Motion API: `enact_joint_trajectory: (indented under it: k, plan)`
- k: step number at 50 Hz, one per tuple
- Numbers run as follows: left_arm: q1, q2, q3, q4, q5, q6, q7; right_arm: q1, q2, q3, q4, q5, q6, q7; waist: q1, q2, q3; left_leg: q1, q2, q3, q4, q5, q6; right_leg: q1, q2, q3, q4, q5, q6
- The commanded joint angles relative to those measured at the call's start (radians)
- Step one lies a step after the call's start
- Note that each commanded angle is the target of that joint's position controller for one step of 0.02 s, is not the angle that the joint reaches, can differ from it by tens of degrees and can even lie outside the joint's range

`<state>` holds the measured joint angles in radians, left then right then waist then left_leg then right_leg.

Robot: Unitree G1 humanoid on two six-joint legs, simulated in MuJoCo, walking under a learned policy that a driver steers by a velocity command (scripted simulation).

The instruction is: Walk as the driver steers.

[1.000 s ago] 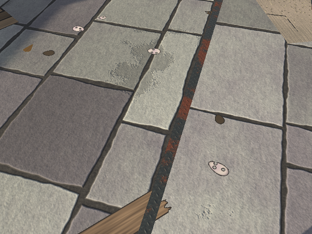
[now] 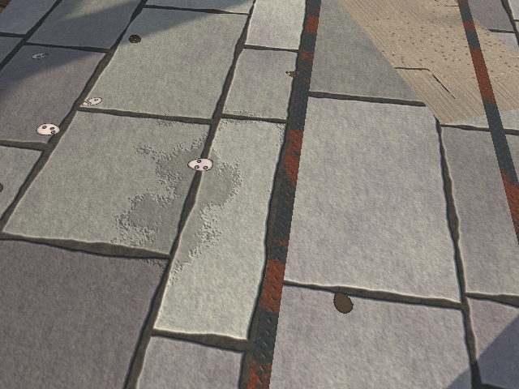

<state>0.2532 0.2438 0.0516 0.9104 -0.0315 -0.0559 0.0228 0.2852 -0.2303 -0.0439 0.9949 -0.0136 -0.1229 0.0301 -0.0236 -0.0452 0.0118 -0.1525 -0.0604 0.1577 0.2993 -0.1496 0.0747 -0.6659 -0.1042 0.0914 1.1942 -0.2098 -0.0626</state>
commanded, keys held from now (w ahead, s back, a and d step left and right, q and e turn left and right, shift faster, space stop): w+e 0.42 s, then e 0.58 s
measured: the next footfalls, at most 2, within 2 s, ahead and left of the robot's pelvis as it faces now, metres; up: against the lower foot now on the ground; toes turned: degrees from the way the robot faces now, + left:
right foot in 0.32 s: +0.33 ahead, -0.18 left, +0.00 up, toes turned -14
left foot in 0.78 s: +0.60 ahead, -0.10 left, +0.00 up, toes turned -31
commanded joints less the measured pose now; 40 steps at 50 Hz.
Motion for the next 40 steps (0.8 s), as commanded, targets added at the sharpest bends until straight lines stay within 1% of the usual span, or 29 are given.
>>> enact_joint_trajectory:
  k: [1, 4, 6, 9, 11, 12, 13, 14, 15, 16, 17, 18, 19, 20, 21, 22, 23, 24, 25, 26, 27, 28, 30, 32, 34, 37, 38, 39, 40]
  plan:
    - [0.064, 0.036, 0.016, -0.041, 0.01, 0.008, 0.001, -0.066, -0.103, -0.015, -0.05, -0.007, -0.02, -0.018, 0.055, 0.092, 0.052, -0.099, 0.298, -0.145, -0.215, 0.105, 0.138, -0.04, -0.043, 0.054, -0.057, 0.139, 0.016]
    - [-0.031, 0.027, 0.014, -0.075, 0.009, -0.008, -0.018, -0.028, -0.132, -0.017, -0.044, -0.006, -0.01, -0.037, 0.026, 0.073, 0.047, -0.007, 0.295, -0.084, -0.199, 0.156, 0.116, -0.081, -0.033, 0.025, -0.244, 0.27, 0.021]
    - [-0.116, 0.014, 0.007, -0.107, 0.013, -0.013, -0.034, 0.007, -0.15, -0.019, -0.04, 0.001, -0.002, -0.046, -0.009, 0.064, 0.06, 0.047, 0.307, -0.052, -0.194, 0.161, 0.108, -0.085, -0.03, -0.028, -0.354, 0.306, 0.022]
    - [-0.221, 0.003, -0.003, -0.162, 0.012, -0.014, -0.057, 0.067, -0.17, -0.024, -0.027, 0.013, 0.018, -0.051, -0.051, 0.059, 0.092, 0.161, 0.34, -0.025, -0.159, 0.168, 0.1, -0.124, -0.024, -0.078, -0.459, 0.261, 0.013]
    - [-0.259, 0.006, -0.004, -0.198, 0.01, -0.012, -0.071, 0.086, -0.182, -0.03, -0.023, 0.021, 0.034, -0.051, -0.059, 0.066, 0.102, 0.231, 0.363, -0.01, -0.117, 0.208, 0.089, -0.131, -0.013, -0.111, -0.5, 0.174, -0.003]
    - [-0.262, 0.012, -0.001, -0.213, 0.008, -0.011, -0.078, 0.081, -0.19, -0.034, -0.026, 0.024, 0.042, -0.05, -0.05, 0.076, 0.098, 0.252, 0.37, 0.003, -0.083, 0.277, 0.079, -0.109, 0.001, -0.132, -0.517, 0.118, -0.017]
    - [-0.245, 0.026, 0.005, -0.224, 0.007, -0.01, -0.083, 0.061, -0.202, -0.038, -0.035, 0.026, 0.048, -0.05, -0.028, 0.094, 0.079, 0.257, 0.37, 0.025, -0.028, 0.43, 0.066, -0.047, 0.028, -0.163, -0.532, 0.065, -0.035]
    - [-0.202, 0.048, 0.016, -0.226, 0.007, -0.008, -0.085, 0.042, -0.216, -0.042, -0.045, 0.026, 0.054, -0.053, 0.004, 0.122, 0.038, 0.254, 0.367, 0.045, 0.059, 0.629, 0.052, 0.046, 0.07, -0.201, -0.532, 0.02, -0.055]
    - [-0.094, 0.084, 0.037, -0.208, 0.004, -0.007, -0.087, 0.018, -0.225, -0.045, -0.055, 0.026, 0.062, -0.056, 0.07, 0.135, -0.028, 0.233, 0.35, 0.071, 0.22, 0.797, 0.034, 0.197, 0.123, -0.232, -0.555, 0.008, -0.081]
    - [0.077, 0.151, 0.075, -0.164, 0.002, -0.006, -0.077, 0.006, -0.216, -0.041, -0.069, 0.027, 0.067, -0.058, 0.157, 0.111, -0.122, 0.138, 0.302, 0.094, 0.456, 0.799, -0.001, 0.451, 0.176, -0.227, -0.624, 0.068, -0.121]
    - [0.223, 0.269, 0.114, -0.138, 0.003, 0.003, -0.052, 0.023, -0.175, -0.024, -0.104, 0.004, 0.055, -0.055, 0.191, -0.052, -0.223, -0.152, 0.243, 0.098, 0.805, 0.388, -0.051, 0.766, -0.016, 0.082, -0.653, 0.083, -0.194]
    - [0.167, 0.335, 0.115, -0.175, 0.01, -0.007, -0.051, 0.084, -0.052, 0.012, -0.159, 0.004, 0.011, -0.038, 0.078, -0.243, -0.349, -0.546, 0.009, -0.076, 1.14, -0.4, -0.099, 1.039, -0.246, 0.707, -0.846, -0.053, -0.396]
    - [0.203, 0.244, 0.09, -0.173, 0.021, -0.015, -0.057, -0.037, -0.155, -0.009, -0.182, 0.042, -0.035, -0.022, 0.151, -0.116, -0.369, -0.651, 0.056, -0.26, 1.186, -0.374, -0.064, 1.055, -0.243, 0.715, -0.92, -0.036, -0.359]
    - [0.166, 0.186, 0.074, -0.171, 0.026, -0.022, -0.054, -0.1, -0.162, -0.013, -0.21, 0.066, -0.05, -0.018, 0.134, -0.089, -0.243, -0.707, 0.101, -0.247, 1.143, -0.295, -0.035, 0.962, -0.205, 0.537, -0.895, 0.052, -0.308]
    - [0.083, 0.151, 0.063, -0.188, 0.019, -0.026, -0.056, -0.104, -0.152, -0.011, -0.203, 0.048, -0.051, -0.024, 0.079, 0.033, -0.158, -0.653, 0.15, -0.244, 1.045, -0.217, -0.031, 0.794, -0.154, 0.394, -0.893, 0.166, -0.265]
    - [0.002, 0.121, 0.053, -0.215, 0.021, -0.027, -0.055, -0.1, -0.167, -0.024, -0.195, 0.029, -0.039, -0.034, 0.039, 0.045, -0.113, -0.574, 0.179, -0.237, 0.96, -0.183, -0.041, 0.658, -0.116, 0.297, -0.898, 0.313, -0.233]
    - [-0.039, 0.107, 0.045, -0.235, 0.03, -0.025, -0.052, -0.076, -0.169, -0.03, -0.196, 0.022, -0.02, -0.034, 0.007, 0.043, -0.088, -0.508, 0.19, -0.238, 0.928, -0.173, -0.052, 0.568, -0.089, 0.245, -0.913, 0.424, -0.223]
    - [-0.044, 0.121, 0.048, -0.241, 0.031, -0.026, -0.049, -0.064, -0.16, -0.033, -0.204, 0.014, -0.004, -0.035, -0.009, 0.044, -0.081, -0.475, 0.184, -0.229, 0.89, -0.166, -0.071, 0.516, -0.078, 0.22, -0.915, 0.536, -0.224]
    - [-0.037, 0.14, 0.052, -0.24, 0.028, -0.028, -0.043, -0.06, -0.143, -0.032, -0.212, 0.005, 0.009, -0.037, -0.019, 0.051, -0.076, -0.458, 0.172, -0.215, 0.848, -0.155, -0.092, 0.478, -0.064, 0.179, -0.912, 0.648, -0.227]
    - [-0.023, 0.158, 0.057, -0.239, 0.027, -0.027, -0.035, -0.074, -0.131, -0.029, -0.223, -0.002, 0.017, -0.042, -0.02, 0.046, -0.072, -0.453, 0.154, -0.203, 0.789, -0.12, -0.108, 0.452, -0.045, 0.141, -0.907, 0.722, -0.224]
    - [-0.013, 0.173, 0.062, -0.239, 0.026, -0.023, -0.026, -0.102, -0.12, -0.027, -0.238, -0.006, 0.022, -0.047, -0.015, 0.034, -0.069, -0.449, 0.132, -0.191, 0.714, -0.076, -0.12, 0.433, -0.023, 0.111, -0.899, 0.757, -0.213]
    - [-0.003, 0.178, 0.064, -0.238, 0.022, -0.016, -0.018, -0.137, -0.11, -0.023, -0.252, -0.006, 0.026, -0.05, -0.005, 0.014, -0.069, -0.445, 0.111, -0.183, 0.633, -0.027, -0.129, 0.423, -0.003, 0.091, -0.885, 0.763, -0.199]
    - [0.011, 0.174, 0.064, -0.24, 0.012, 0.003, -0.004, -0.201, -0.094, -0.014, -0.274, -0.002, 0.029, -0.048, 0.018, -0.031, -0.09, -0.399, 0.073, -0.18, 0.472, 0.093, -0.131, 0.414, 0.033, 0.072, -0.851, 0.704, -0.157]
    - [0.028, 0.178, 0.065, -0.242, 0.01, 0.019, 0.006, -0.254, -0.102, -0.013, -0.294, 0.006, 0.031, -0.041, 0.044, -0.06, -0.11, -0.358, 0.041, -0.18, 0.356, 0.184, -0.128, 0.423, 0.033, 0.105, -0.824, 0.61, -0.122]
    - [0.042, 0.177, 0.064, -0.24, 0.01, 0.032, 0.013, -0.293, -0.118, -0.017, -0.314, 0.01, 0.035, -0.035, 0.057, -0.07, -0.109, -0.348, 0.027, -0.201, 0.294, 0.183, -0.126, 0.45, 0.014, 0.169, -0.79, 0.52, -0.109]
    - [0.014, 0.164, 0.062, -0.259, 0.014, 0.042, 0.026, -0.263, -0.161, -0.035, -0.319, 0.004, 0.024, -0.03, 0.031, -0.088, -0.106, -0.321, 0.031, -0.244, 0.203, 0.115, -0.096, 0.52, -0.004, 0.285, -0.702, 0.431, -0.096]
    - [-0.016, 0.157, 0.059, -0.272, 0.012, 0.044, 0.027, -0.221, -0.166, -0.039, -0.311, 0.0, 0.016, -0.03, 0.003, -0.089, -0.112, -0.261, 0.037, -0.234, 0.137, 0.16, -0.078, 0.52, 0.019, 0.296, -0.647, 0.398, -0.079]
    - [-0.034, 0.132, 0.05, -0.291, 0.016, 0.042, 0.024, -0.167, -0.184, -0.045, -0.305, -0.013, 0.007, -0.035, -0.021, -0.057, -0.156, -0.119, 0.092, -0.251, 0.086, 0.321, -0.044, 0.482, 0.078, 0.274, -0.539, 0.335, -0.047]
    - [-0.031, 0.079, 0.032, -0.32, 0.035, 0.039, 0.022, -0.092, -0.234, -0.053, -0.308, -0.032, 0.01, -0.047, -0.035, 0.082, -0.253, 0.121, 0.283, -0.406, 0.131, 0.683, 0.026, 0.334, 0.17, 0.173, -0.298, 0.043, 0.004]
